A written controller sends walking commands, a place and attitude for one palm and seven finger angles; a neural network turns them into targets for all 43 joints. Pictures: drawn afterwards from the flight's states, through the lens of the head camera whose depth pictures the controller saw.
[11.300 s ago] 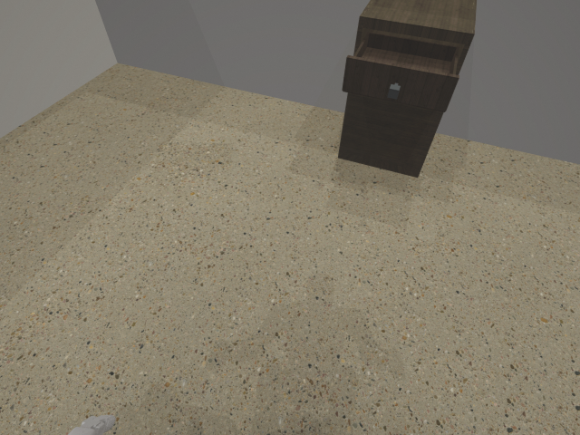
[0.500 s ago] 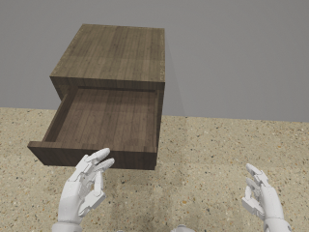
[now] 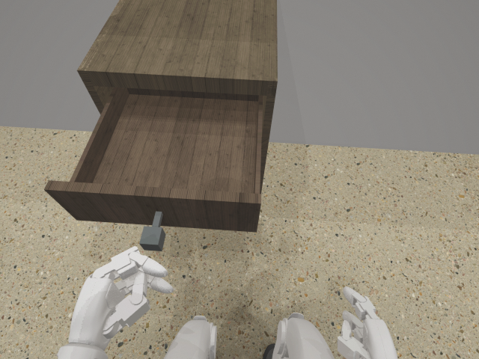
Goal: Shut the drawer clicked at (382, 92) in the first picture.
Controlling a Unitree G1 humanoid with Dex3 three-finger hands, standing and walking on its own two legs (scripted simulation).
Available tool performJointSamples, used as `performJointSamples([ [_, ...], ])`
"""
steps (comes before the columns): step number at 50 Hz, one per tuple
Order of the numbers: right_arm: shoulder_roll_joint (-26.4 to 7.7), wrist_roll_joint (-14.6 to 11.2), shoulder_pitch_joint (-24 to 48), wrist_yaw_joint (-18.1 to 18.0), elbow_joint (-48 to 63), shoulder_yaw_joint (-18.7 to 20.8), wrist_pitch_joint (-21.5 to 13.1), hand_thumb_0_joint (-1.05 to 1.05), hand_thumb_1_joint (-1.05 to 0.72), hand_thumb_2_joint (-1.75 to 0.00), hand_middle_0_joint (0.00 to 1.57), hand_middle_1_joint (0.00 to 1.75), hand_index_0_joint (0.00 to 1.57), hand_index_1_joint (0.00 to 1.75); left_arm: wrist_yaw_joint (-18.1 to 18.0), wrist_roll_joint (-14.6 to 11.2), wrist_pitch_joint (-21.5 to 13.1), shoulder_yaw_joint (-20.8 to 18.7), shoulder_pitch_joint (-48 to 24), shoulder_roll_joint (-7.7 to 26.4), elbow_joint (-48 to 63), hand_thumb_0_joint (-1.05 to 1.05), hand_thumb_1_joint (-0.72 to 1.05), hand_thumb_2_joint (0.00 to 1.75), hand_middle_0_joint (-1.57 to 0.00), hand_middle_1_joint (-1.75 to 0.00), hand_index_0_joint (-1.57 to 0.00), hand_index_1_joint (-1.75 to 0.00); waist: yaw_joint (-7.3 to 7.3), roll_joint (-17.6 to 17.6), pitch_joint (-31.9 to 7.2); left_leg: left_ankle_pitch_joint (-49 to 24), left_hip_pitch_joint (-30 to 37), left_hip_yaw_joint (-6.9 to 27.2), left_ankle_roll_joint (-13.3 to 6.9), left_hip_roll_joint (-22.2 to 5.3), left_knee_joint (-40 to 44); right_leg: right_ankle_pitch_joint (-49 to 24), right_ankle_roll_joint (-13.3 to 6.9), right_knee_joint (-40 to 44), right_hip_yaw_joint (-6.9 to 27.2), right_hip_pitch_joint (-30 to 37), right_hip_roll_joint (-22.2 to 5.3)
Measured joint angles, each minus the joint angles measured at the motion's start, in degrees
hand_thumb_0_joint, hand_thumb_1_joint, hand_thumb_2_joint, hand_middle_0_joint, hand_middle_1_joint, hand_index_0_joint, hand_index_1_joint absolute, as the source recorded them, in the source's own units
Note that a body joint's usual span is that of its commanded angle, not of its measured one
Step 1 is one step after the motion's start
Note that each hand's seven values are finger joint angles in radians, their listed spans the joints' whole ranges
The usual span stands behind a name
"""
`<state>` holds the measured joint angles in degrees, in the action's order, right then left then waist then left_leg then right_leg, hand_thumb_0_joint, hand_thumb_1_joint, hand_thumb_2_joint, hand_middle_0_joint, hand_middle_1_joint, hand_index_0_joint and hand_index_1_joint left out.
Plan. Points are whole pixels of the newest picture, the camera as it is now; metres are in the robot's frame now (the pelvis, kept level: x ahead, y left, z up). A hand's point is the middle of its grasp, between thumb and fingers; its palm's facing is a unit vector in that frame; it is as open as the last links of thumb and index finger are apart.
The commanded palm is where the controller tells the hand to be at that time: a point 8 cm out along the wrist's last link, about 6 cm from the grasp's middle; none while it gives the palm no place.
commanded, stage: raise the hand and make a fist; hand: left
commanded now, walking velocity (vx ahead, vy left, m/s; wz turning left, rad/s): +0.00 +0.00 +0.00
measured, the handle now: (155, 229) +0.34 +0.18 -0.05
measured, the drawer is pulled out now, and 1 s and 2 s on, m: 0.28 0.28 0.28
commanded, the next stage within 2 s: bring the fist close to the handle in 1.04 s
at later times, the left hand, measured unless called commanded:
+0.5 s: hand (136, 317) +0.18 +0.15 +0.05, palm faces +0.00 -1.00 +0.00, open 3.2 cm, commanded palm +0.14 +0.21 +0.05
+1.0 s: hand (134, 318) +0.18 +0.15 +0.05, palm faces -0.01 -1.00 -0.02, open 3.3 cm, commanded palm +0.13 +0.21 +0.05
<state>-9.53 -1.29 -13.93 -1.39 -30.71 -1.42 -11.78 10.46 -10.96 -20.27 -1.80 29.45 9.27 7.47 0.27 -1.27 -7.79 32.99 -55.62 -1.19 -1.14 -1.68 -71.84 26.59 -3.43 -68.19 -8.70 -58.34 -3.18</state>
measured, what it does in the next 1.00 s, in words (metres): stands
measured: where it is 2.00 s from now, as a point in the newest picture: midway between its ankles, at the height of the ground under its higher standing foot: outside the picture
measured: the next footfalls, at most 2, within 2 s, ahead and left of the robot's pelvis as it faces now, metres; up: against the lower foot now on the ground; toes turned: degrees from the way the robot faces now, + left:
none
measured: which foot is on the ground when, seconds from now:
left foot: down 0.00-1.00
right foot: down 0.00-1.00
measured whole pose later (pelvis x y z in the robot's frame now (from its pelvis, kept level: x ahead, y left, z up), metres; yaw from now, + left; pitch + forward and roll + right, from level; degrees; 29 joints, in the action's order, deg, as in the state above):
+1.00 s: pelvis +0.02 +0.01 +0.00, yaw +0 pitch +18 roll -2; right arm -11.7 -1.0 -12.3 -1.0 -24.1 1.1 -8.0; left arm 8.3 -8.5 -25.2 1.3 43.2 9.7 17.5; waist -0.2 -0.8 -10.0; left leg 35.9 -56.3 -0.5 -1.8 -1.3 -74.0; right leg 29.2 -2.5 -69.7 -9.0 -58.5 -3.3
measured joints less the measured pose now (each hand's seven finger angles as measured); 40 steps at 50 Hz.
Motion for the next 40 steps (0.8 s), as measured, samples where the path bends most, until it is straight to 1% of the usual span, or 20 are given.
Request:
performJointSamples([
  [2,-1.1,0.2,-0.9,-0.1,0.0,0.9,-0.2,0.01,-0.90,-0.90,0.21,0.30,0.20,0.30,-1.7,0.3,-1.5,-0.3,1.8,-0.1,0.9,0.02,0.90,0.90,-0.93,-1.09,-0.93,-1.08,0.38,0.2,-0.2,-0.1,0.3,-0.2,-0.2,0.1,0.5,-0.1,0.2,0.5,0.2,0.2,0.0],
  [4,-2.4,0.4,-1.3,0.0,0.2,1.7,-0.5,0.01,-0.90,-0.90,0.21,0.30,0.20,0.30,-2.5,0.6,-3.5,0.0,3.4,-0.1,1.6,0.02,0.90,0.90,-0.97,-1.14,-0.97,-1.13,0.64,0.2,-0.5,0.0,0.3,-0.3,-0.4,0.2,0.7,-0.1,0.4,0.7,0.3,0.2,-0.1],
  [7,-4.0,0.4,-1.0,-0.1,0.9,2.6,-0.9,0.01,-0.90,-0.90,0.21,0.30,0.20,0.30,-2.6,1.2,-5.6,1.1,5.1,0.0,2.3,0.02,0.90,0.90,-1.03,-1.20,-1.03,-1.19,0.84,0.4,-0.8,0.3,0.0,-0.3,-0.7,0.4,0.4,0.2,0.7,0.4,0.4,0.0,-0.3],
  [9,-4.6,0.5,-0.4,-0.1,1.6,3.1,-0.8,0.01,-0.90,-0.90,0.21,0.30,0.20,0.30,-2.4,1.6,-6.2,1.9,5.9,0.0,2.7,0.02,0.90,0.90,-1.07,-1.24,-1.07,-1.24,0.82,0.6,-1.0,0.7,-0.2,-0.4,-0.8,0.5,0.0,0.5,0.9,0.1,0.5,-0.2,-0.3],
  [13,-4.5,0.6,1.4,0.0,3.5,3.6,0.0,0.01,-0.90,-0.90,0.20,0.30,0.20,0.30,-2.9,2.5,-6.1,3.1,7.5,-0.1,3.8,0.02,0.90,0.90,-1.15,-1.33,-1.15,-1.32,0.52,1.0,-1.3,1.4,-0.1,-0.5,-1.0,0.5,-0.5,1.1,1.1,-0.4,0.6,-0.1,-0.3],
  [19,-2.7,0.8,3.6,0.7,6.2,2.7,1.6,0.01,-0.90,-0.90,0.20,0.30,0.20,0.30,-3.8,3.4,-6.1,4.3,10.2,-0.7,6.5,0.02,0.90,0.90,-1.27,-1.46,-1.27,-1.45,-0.57,1.0,-1.8,2.1,0.6,-0.2,-1.1,0.5,-0.7,1.7,1.3,-0.4,0.4,0.7,-0.4],
  [23,-1.6,0.9,4.5,0.9,7.5,1.4,2.5,0.01,-0.90,-0.90,0.20,0.30,0.20,0.30,-3.3,3.9,-5.9,4.8,11.3,-0.8,7.6,0.02,0.90,0.90,-1.33,-1.53,-1.33,-1.52,-1.37,0.9,-2.0,2.4,0.5,0.1,-1.1,0.7,-0.9,2.0,1.4,-0.5,0.1,0.9,-0.5],
  [28,-0.7,0.9,4.7,1.2,8.1,0.5,3.1,0.01,-0.90,-0.90,0.21,0.30,0.20,0.30,-2.2,3.8,-5.2,5.0,12.4,-0.7,8.8,0.02,0.90,0.90,-1.37,-1.57,-1.38,-1.57,-2.06,0.7,-2.0,2.8,0.1,0.4,-1.1,0.7,-1.4,2.5,1.4,-0.9,-0.1,0.7,-0.6],
  [33,-0.7,0.8,4.1,1.2,7.8,0.6,3.4,0.01,-0.90,-0.90,0.21,0.30,0.20,0.30,-1.6,3.4,-4.7,4.7,13.3,-0.5,9.9,0.02,0.90,0.90,-1.39,-1.59,-1.39,-1.59,-2.23,0.5,-2.0,3.0,-0.3,0.6,-1.1,0.8,-1.9,2.7,1.4,-1.3,-0.3,0.4,-0.6],
  [40,-1.6,0.6,2.8,0.9,7.3,1.4,3.6,0.01,-0.90,-0.90,0.21,0.30,0.20,0.30,-1.6,3.2,-4.6,4.6,13.7,-0.3,10.5,0.02,0.90,0.90,-1.40,-1.60,-1.40,-1.59,-1.60,0.5,-2.0,3.1,-1.0,0.7,-1.0,0.7,-2.4,2.8,1.2,-1.8,-0.3,-0.3,-0.5],
])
